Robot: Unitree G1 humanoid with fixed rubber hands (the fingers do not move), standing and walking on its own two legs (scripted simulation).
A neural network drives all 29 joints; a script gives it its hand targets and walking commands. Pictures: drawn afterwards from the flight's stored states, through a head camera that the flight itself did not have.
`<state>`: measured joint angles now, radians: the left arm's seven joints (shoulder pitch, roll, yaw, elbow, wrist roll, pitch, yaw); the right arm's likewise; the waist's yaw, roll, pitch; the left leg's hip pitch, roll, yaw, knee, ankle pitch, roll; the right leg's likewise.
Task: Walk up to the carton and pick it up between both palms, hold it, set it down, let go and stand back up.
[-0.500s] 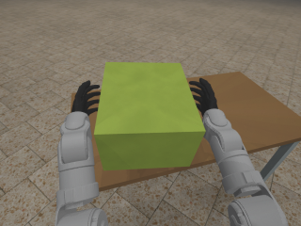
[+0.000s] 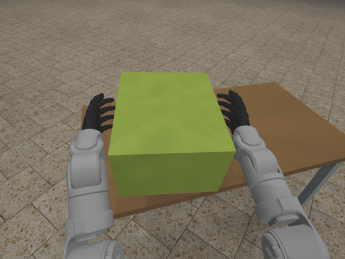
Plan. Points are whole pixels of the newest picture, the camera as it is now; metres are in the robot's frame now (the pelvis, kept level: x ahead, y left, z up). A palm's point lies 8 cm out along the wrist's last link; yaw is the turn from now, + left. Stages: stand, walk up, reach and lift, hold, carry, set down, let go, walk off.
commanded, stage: hold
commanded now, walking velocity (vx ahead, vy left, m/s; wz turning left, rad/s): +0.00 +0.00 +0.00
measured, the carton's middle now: (167, 128) +0.40 +0.01 +0.14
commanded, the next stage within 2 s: none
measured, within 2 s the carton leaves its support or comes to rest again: neither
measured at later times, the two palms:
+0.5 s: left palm (92, 130) +0.35 +0.17 +0.18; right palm (238, 124) +0.35 -0.15 +0.18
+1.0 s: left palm (89, 130) +0.35 +0.18 +0.18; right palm (235, 124) +0.35 -0.15 +0.18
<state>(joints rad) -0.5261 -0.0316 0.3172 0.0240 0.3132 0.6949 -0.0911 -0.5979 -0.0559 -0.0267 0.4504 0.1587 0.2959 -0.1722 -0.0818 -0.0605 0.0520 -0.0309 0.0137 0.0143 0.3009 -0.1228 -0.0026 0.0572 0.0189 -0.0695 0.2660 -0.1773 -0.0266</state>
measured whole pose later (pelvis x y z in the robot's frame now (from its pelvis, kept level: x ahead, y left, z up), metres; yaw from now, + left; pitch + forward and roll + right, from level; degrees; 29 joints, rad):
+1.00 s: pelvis +0.00 +0.01 +0.00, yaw -1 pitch -8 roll +0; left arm -0.54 -0.03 0.30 0.04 0.31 0.71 -0.06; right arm -0.63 -0.06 -0.04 0.51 0.16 0.27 -0.16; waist -0.07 -0.06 0.04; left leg -0.04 0.01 0.03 0.31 -0.12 0.01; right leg 0.04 0.01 -0.06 0.27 -0.17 -0.02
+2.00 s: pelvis +0.00 +0.00 +0.00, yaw +0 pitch -9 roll +0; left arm -0.53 -0.03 0.33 0.03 0.32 0.69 -0.10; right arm -0.60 -0.05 -0.02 0.46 0.15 0.28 -0.18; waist -0.08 -0.06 0.06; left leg -0.01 0.02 0.02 0.30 -0.12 0.00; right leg 0.07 0.02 -0.07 0.27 -0.18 -0.03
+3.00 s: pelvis +0.00 +0.00 +0.00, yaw +0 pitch -9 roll +0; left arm -0.52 -0.03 0.32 0.02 0.32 0.69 -0.09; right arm -0.60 -0.05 -0.02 0.46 0.15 0.27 -0.17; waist -0.08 -0.06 0.07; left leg -0.01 0.02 0.02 0.30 -0.12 0.00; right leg 0.07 0.02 -0.08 0.27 -0.18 -0.03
